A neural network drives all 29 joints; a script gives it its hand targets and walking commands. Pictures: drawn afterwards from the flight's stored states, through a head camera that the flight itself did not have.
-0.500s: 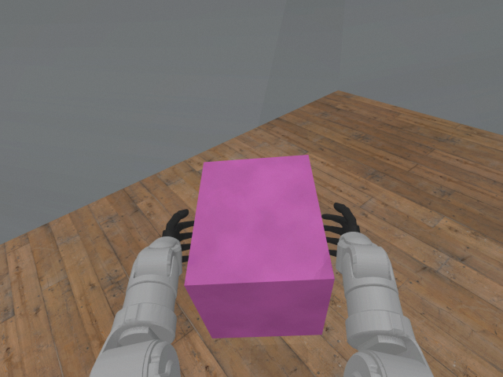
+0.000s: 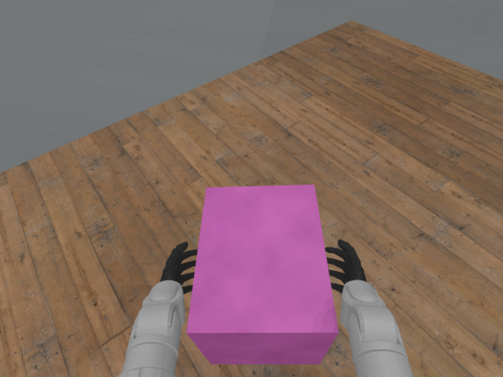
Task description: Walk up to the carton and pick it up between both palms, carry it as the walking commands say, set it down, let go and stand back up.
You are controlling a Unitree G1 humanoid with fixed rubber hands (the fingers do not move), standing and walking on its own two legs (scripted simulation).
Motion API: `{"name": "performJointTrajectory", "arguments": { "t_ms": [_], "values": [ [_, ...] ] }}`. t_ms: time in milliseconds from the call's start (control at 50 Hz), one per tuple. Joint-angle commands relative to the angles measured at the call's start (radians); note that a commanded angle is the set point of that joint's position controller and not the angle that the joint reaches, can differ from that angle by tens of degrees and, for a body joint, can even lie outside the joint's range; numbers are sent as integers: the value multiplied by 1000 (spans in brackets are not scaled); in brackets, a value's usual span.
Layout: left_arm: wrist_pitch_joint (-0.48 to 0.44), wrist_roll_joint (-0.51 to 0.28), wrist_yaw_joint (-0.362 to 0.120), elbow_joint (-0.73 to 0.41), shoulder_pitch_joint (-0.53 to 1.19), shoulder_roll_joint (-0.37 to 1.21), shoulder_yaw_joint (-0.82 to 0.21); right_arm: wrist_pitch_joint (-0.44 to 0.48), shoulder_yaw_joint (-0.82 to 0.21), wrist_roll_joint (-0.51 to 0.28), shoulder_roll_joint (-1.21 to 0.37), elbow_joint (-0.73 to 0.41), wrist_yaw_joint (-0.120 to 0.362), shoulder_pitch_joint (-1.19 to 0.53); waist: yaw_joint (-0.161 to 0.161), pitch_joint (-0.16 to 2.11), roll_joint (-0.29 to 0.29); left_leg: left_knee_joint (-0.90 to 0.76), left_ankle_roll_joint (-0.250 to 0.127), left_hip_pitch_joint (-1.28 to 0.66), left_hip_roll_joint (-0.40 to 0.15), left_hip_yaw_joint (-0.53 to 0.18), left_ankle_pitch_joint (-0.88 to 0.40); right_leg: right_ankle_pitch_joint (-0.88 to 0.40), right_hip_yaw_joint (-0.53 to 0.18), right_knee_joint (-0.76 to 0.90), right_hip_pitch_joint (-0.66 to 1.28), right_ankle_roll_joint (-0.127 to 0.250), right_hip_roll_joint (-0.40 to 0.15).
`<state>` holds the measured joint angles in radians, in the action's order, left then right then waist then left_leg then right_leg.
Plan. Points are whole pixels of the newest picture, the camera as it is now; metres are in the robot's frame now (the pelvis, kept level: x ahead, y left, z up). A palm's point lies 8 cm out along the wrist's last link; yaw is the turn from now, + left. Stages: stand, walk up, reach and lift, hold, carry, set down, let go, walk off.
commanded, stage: set down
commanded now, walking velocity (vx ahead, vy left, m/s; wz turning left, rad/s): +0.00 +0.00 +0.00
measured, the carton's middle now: (262, 275) +0.33 -0.01 -0.11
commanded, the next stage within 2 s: none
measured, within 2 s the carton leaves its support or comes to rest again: neither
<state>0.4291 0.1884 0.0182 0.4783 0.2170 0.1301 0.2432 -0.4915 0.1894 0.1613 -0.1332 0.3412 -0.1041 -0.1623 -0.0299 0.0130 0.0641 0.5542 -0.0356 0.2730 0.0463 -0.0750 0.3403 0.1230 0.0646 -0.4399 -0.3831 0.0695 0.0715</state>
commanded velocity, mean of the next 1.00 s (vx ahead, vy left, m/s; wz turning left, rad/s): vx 0.00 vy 0.00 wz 0.00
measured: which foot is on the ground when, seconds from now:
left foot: down 0.00-1.00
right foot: down 0.00-1.00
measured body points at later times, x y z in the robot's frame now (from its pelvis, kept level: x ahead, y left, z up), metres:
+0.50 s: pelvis -0.05 +0.05 -0.06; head +0.10 +0.02 +0.37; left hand +0.33 +0.15 -0.13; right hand +0.28 -0.16 -0.14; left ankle -0.04 +0.10 -0.73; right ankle +0.06 -0.07 -0.73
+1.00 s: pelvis -0.05 +0.04 -0.13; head +0.13 +0.00 +0.28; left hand +0.36 +0.15 -0.20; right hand +0.33 -0.16 -0.21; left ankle -0.04 +0.10 -0.73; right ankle +0.06 -0.08 -0.73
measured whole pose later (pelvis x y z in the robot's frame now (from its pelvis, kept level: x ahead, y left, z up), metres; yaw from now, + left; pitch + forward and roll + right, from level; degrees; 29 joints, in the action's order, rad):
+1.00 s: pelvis -0.05 +0.04 -0.13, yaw -2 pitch +29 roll +1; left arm 0.20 0.05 0.14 0.66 0.59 0.08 0.27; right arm -0.25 0.29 0.13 0.00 0.61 -0.07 -0.59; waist -0.02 0.12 0.07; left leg 1.31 -0.10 1.25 0.11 0.08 0.58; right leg 0.33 -0.03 -1.22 -1.41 0.00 0.02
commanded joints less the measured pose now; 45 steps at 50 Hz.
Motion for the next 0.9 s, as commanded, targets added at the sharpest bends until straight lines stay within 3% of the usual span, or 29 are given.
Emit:
{"name": "performJointTrajectory", "arguments": {
  "t_ms": [0,20,60,80,100,160,180,200,280,320,340,360,380,420,440,460,520,540,560,580,620,660,680,700,740,800,820,860,880],
  "values": [
    [-156,-178,-294,-109,724,868,-576,131,-580,-162,-1005,-54,248,-590,-24,612,-84,-30,-25,392,34,-81,-196,-457,-272,-120,683,-66,-75],
    [-161,-173,-290,-108,720,871,-594,136,-516,-114,-979,17,239,-509,-80,564,-45,-34,-15,399,25,-102,-205,-457,-244,-139,634,-56,-54],
    [-147,-131,-277,-33,647,843,-521,138,-510,-123,-998,70,248,-511,-29,523,-41,-28,-25,396,23,-93,-150,-336,-238,-140,566,-58,-53],
    [-165,-146,-276,-29,682,871,-528,141,-495,-90,-1008,124,248,-498,-37,560,-104,-26,-28,393,19,-105,-122,-288,-232,-148,550,-52,-34],
    [-167,-122,-282,-1,665,876,-520,165,-528,-116,-989,15,248,-593,-9,527,-57,1,-32,452,17,-98,-152,-327,-232,-169,557,-49,-38],
    [-175,-78,-277,73,733,851,-457,182,-411,-52,-931,140,243,-602,-34,472,-39,10,-25,525,14,-94,-47,-186,-214,-192,448,-38,-18],
    [-184,-65,-273,82,745,875,-431,195,-444,-67,-952,111,252,-677,-4,467,-4,26,-34,532,12,-93,-41,-135,-228,-210,416,-39,-31],
    [-173,-55,-267,136,677,902,-427,204,-425,-63,-892,107,256,-659,-49,438,8,22,-22,494,6,-110,-88,-174,-196,-224,365,-33,-18],
    [-240,-99,-239,55,768,948,-507,269,-437,-65,-837,88,273,-725,-63,638,-10,109,10,485,3,-121,-306,-285,-178,-319,241,-30,-2],
    [-257,-80,-210,69,786,907,-492,288,-412,-62,-799,100,275,-754,-36,591,17,142,18,526,1,-114,-317,-250,-166,-354,127,-28,-4],
    [-265,-90,-202,79,788,914,-530,307,-405,-65,-801,108,275,-734,-61,699,23,163,25,453,8,-120,-363,-264,-167,-362,96,-25,5],
    [-289,-111,-193,60,810,880,-539,318,-436,-77,-797,61,272,-792,-47,751,-19,187,18,511,20,-116,-352,-278,-164,-391,126,-29,10],
    [-310,-143,-186,1,864,887,-584,332,-440,-81,-820,65,273,-773,-90,897,-30,213,23,442,15,-128,-401,-296,-154,-426,95,-32,20],
    [-305,-131,-157,39,848,875,-549,337,-480,-127,-784,12,276,-903,-8,927,-42,245,28,455,25,-116,-364,-215,-148,-469,50,-32,30],
    [-322,-166,-148,-46,910,850,-602,332,-492,-120,-796,24,278,-851,-39,1059,-68,265,31,418,26,-129,-410,-248,-143,-496,58,-33,39],
    [-305,-154,-128,25,873,873,-593,334,-468,-136,-760,20,287,-881,-32,1046,-27,280,44,367,13,-146,-426,-204,-132,-529,-42,-33,44],
    [-293,-178,-99,-1,882,956,-619,327,-510,-152,-744,-10,297,-950,-20,1126,-12,303,55,364,21,-177,-379,-141,-125,-584,-117,-29,57],
    [-280,-168,-97,19,891,936,-598,309,-453,-125,-726,61,301,-914,-52,1035,-11,282,54,408,12,-183,-300,-95,-113,-592,-164,-42,60],
    [-286,-182,-96,-17,920,914,-590,298,-444,-120,-743,107,303,-909,-28,1006,-9,282,55,445,9,-192,-291,-78,-123,-604,-189,-34,56],
    [-274,-153,-101,84,879,920,-538,294,-400,-95,-735,138,309,-920,-26,898,-21,298,57,505,16,-185,-256,-32,-124,-605,-246,-37,50],
    [-270,-170,-101,28,945,919,-554,289,-395,-96,-725,135,318,-948,-50,899,-33,300,52,514,3,-208,-166,7,-118,-635,-291,-46,49],
    [-265,-167,-116,76,911,915,-520,277,-394,-86,-786,159,311,-937,-39,883,-103,353,41,564,14,-187,-182,-2,-124,-644,-270,-48,40],
    [-268,-183,-121,60,977,914,-517,274,-380,-56,-765,168,301,-926,-68,871,-121,364,44,616,30,-157,-158,6,-130,-631,-253,-40,36],
    [-270,-170,-124,46,1024,854,-482,271,-382,-72,-807,186,306,-975,-22,789,-113,375,33,671,40,-143,-132,14,-138,-646,-282,-43,28],
    [-266,-174,-130,90,1044,845,-471,263,-383,-78,-816,197,297,-987,-20,819,-144,392,25,706,41,-133,-114,9,-131,-661,-266,-50,30],
    [-267,-179,-132,71,986,841,-473,267,-430,-115,-836,155,294,-996,19,996,-150,468,34,678,59,-113,-273,-102,-131,-707,-256,-57,43],
    [-279,-236,-137,2,1074,888,-547,275,-439,-126,-830,118,278,-1005,-56,1070,-139,488,33,666,64,-119,-262,-127,-136,-713,-206,-49,52],
    [-274,-216,-123,43,986,865,-540,288,-446,-145,-797,124,272,-975,-33,1104,-70,520,51,607,68,-129,-415,-177,-130,-744,-318,-55,49],
    [-273,-220,-129,42,1013,840,-531,280,-418,-129,-790,162,261,-953,-37,1065,-89,537,54,711,76,-109,-370,-194,-136,-754,-282,-58,53]
  ]
}}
